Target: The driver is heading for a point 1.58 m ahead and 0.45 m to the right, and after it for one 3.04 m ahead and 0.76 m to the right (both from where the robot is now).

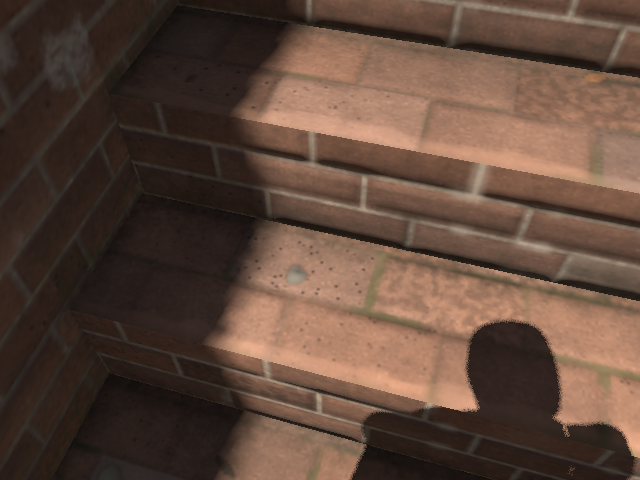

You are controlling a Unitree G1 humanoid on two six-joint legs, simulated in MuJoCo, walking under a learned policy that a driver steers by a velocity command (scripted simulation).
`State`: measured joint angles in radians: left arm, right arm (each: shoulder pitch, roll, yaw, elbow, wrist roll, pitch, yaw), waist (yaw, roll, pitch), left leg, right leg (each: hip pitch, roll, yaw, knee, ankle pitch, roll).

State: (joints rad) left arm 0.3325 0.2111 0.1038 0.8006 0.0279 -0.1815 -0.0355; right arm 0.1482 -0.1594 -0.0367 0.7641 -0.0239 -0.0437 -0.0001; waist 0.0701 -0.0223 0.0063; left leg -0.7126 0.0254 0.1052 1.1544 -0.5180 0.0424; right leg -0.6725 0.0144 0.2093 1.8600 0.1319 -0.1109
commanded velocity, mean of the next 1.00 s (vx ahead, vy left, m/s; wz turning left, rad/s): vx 1.00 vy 0.00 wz -0.56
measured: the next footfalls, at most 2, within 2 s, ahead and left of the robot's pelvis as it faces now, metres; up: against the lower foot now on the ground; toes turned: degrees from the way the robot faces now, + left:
right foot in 0.32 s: +0.31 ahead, -0.06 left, +0.21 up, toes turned -9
left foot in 0.70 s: +0.55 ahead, +0.04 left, +0.41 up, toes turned -33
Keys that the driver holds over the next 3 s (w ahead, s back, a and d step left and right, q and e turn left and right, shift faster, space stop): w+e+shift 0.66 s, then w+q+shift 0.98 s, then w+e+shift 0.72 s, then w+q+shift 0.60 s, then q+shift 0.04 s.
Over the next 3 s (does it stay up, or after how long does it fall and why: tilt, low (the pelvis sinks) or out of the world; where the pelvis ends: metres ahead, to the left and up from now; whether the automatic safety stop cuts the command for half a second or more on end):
stays up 1.91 -0.58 1.10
